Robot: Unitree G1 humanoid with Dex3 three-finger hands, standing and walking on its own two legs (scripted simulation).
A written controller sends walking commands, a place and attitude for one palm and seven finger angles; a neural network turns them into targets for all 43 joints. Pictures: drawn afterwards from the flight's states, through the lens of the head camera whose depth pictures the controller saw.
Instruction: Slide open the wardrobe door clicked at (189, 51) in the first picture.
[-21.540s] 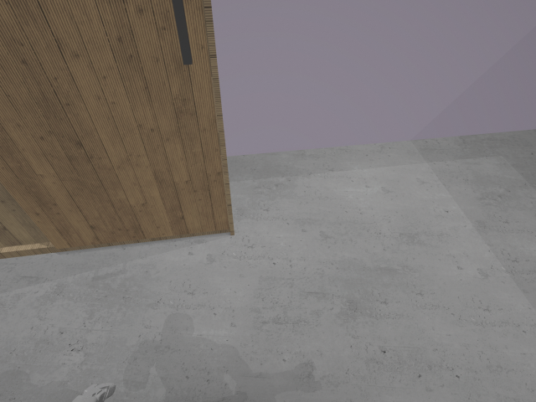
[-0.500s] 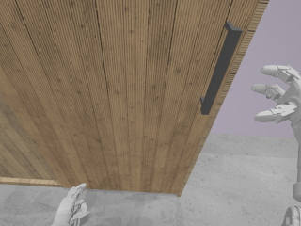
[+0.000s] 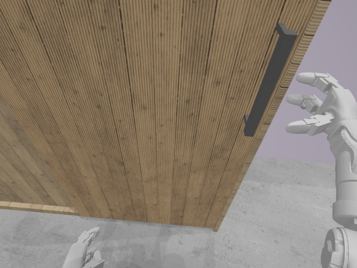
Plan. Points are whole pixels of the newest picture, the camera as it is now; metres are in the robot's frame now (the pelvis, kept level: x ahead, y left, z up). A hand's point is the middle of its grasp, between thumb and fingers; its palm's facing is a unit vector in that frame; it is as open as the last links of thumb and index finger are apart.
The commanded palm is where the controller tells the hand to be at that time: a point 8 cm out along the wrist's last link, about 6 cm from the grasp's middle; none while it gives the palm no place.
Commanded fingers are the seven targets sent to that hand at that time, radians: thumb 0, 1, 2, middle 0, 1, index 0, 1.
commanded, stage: move the hooked fingers beside the handle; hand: right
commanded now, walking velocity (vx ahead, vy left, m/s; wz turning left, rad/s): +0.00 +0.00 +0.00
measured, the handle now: (262, 86) +0.46 -0.15 +0.21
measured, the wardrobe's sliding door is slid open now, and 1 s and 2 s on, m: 0.00 0.00 0.00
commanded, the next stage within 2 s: feel for the door with the fingertips in 0.68 s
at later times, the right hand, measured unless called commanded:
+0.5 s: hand (298, 104) +0.40 -0.21 +0.22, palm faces +0.06 +1.00 -0.02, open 14.0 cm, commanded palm +0.37 -0.26 +0.22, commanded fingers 0.00 0.50 -0.30 0.30 1.20 0.30 1.20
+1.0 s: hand (290, 103) +0.40 -0.19 +0.22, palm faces +0.02 +1.00 -0.02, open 14.0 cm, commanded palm +0.38 -0.24 +0.22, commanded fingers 0.00 0.50 -0.30 0.30 1.20 0.30 1.20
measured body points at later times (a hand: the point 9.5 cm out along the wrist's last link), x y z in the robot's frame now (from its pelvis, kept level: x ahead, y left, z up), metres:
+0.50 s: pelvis +0.00 +0.01 +0.00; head -0.01 +0.02 +0.45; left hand +0.16 +0.24 -0.09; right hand +0.39 -0.26 +0.22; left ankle -0.02 +0.10 -0.74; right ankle +0.00 -0.09 -0.74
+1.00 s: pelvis +0.00 +0.01 +0.00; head -0.01 +0.02 +0.45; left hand +0.15 +0.25 -0.10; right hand +0.39 -0.25 +0.22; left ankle -0.02 +0.10 -0.74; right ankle +0.00 -0.09 -0.74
